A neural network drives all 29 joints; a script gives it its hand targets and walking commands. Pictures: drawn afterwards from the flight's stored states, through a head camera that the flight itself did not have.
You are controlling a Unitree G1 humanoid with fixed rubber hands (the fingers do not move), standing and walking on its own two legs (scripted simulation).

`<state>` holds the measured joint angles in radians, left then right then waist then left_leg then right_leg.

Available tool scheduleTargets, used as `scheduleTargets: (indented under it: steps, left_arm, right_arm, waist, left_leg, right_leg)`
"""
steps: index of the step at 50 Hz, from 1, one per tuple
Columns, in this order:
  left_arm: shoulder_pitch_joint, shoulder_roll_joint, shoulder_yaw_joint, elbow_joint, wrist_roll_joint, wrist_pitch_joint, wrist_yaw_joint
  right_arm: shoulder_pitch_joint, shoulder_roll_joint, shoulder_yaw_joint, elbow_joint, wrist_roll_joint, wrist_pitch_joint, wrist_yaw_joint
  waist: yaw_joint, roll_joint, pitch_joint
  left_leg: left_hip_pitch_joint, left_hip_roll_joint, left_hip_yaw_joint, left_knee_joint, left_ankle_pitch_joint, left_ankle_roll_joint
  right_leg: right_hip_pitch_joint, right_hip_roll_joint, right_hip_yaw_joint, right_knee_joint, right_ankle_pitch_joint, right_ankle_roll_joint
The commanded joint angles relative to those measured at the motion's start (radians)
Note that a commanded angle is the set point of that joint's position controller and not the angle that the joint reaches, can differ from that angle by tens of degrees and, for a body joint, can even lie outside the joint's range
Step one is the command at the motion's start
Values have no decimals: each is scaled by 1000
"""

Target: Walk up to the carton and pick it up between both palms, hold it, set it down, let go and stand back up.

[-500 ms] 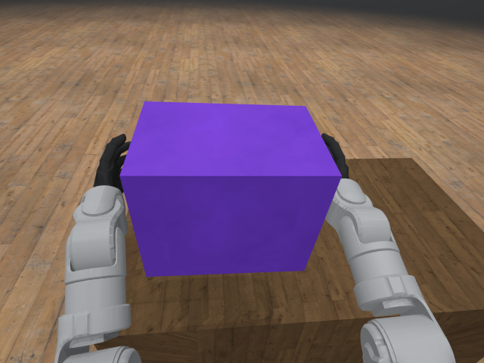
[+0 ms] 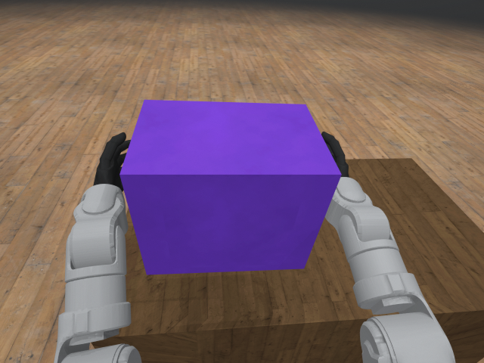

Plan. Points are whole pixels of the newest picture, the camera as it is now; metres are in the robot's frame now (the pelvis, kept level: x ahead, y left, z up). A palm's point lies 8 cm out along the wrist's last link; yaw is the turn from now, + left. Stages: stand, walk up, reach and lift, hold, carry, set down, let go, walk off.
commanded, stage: hold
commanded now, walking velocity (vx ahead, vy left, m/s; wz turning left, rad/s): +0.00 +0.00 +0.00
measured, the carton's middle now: (227, 188) +0.36 +0.00 +0.17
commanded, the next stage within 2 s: none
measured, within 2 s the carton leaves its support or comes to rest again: neither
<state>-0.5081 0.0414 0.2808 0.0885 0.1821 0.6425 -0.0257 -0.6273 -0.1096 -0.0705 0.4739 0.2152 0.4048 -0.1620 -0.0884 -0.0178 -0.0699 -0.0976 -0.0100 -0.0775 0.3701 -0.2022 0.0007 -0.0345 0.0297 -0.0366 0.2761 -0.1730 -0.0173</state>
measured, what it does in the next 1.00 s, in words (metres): stands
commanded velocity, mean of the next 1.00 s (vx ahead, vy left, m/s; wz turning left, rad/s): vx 0.00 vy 0.00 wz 0.00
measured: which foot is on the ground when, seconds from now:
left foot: down 0.00-1.00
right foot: down 0.00-1.00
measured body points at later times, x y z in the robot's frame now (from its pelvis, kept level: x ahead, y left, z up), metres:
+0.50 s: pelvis +0.00 +0.00 +0.00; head -0.06 +0.02 +0.45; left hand +0.36 +0.17 +0.19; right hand +0.37 -0.18 +0.19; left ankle +0.00 +0.12 -0.75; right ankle -0.01 -0.11 -0.75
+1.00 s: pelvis +0.00 +0.00 +0.00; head -0.05 +0.02 +0.45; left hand +0.37 +0.17 +0.19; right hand +0.37 -0.18 +0.18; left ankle +0.00 +0.12 -0.75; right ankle -0.01 -0.11 -0.75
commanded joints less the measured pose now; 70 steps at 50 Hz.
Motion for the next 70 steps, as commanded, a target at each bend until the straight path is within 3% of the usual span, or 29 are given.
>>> scheduleTargets:
  steps: [1,8,13,18,22,29,32,40,47,58,63,65,70]
  left_arm:
    - [-662,-489,-498,-137,-145,-46,-143]
    - [-671,-492,-531,-177,-166,-46,-132]
    - [-665,-480,-503,-160,-148,-35,-143]
    - [-651,-481,-510,-170,-155,-32,-141]
    - [-679,-475,-500,-149,-149,-32,-143]
    - [-671,-492,-507,-150,-160,-37,-138]
    - [-682,-488,-502,-141,-155,-41,-135]
    - [-678,-488,-501,-144,-153,-43,-143]
    - [-683,-475,-482,-119,-144,-43,-142]
    - [-674,-478,-484,-111,-147,-41,-146]
    - [-674,-486,-506,-164,-159,-43,-139]
    - [-657,-478,-500,-156,-152,-42,-139]
    - [-671,-466,-487,-148,-150,-41,-147]
  right_arm:
    - [-725,549,393,-353,111,-62,123]
    - [-738,543,416,-409,133,-59,122]
    - [-708,541,394,-363,115,-48,121]
    - [-732,538,417,-412,128,-48,113]
    - [-724,535,388,-358,117,-41,122]
    - [-756,536,388,-389,118,-58,128]
    - [-738,527,377,-350,108,-53,130]
    - [-732,542,390,-362,113,-56,123]
    - [-751,543,389,-349,112,-55,123]
    - [-727,530,377,-335,109,-50,121]
    - [-725,524,390,-379,126,-58,125]
    - [-723,526,401,-391,123,-57,122]
    - [-719,534,383,-370,111,-52,121]
  waist:
    - [-7,38,-360]
    - [-5,53,-406]
    - [-13,48,-351]
    - [-3,44,-388]
    - [-7,58,-346]
    - [-1,53,-392]
    - [-7,52,-373]
    - [-11,56,-383]
    - [1,43,-359]
    - [-10,50,-339]
    - [-18,68,-401]
    - [-13,51,-391]
    - [-17,44,-364]
  left_leg:
    - [79,-16,20,-31,313,-71]
    - [96,-18,14,-9,370,-80]
    - [71,-16,19,-34,298,-73]
    - [77,-21,16,-14,347,-76]
    - [62,-15,17,-35,283,-74]
    - [79,-13,19,-25,317,-75]
    - [80,-11,18,-32,297,-77]
    - [81,-18,19,-22,335,-76]
    - [56,-17,20,-32,292,-71]
    - [67,-13,18,-37,287,-76]
    - [98,-13,13,-9,367,-90]
    - [100,-16,16,-9,370,-84]
    - [66,-16,18,-29,304,-77]
  right_leg:
    - [119,5,5,2,304,93]
    - [119,14,3,9,334,86]
    - [113,2,8,-2,285,92]
    - [138,8,7,11,350,96]
    - [102,1,7,1,270,91]
    - [107,9,4,1,270,86]
    - [91,9,1,-3,245,86]
    - [122,5,4,7,315,90]
    - [118,-2,8,1,284,98]
    - [102,1,5,-1,267,92]
    - [113,7,2,6,308,89]
    - [123,9,0,7,331,93]
    - [120,-2,4,4,302,101]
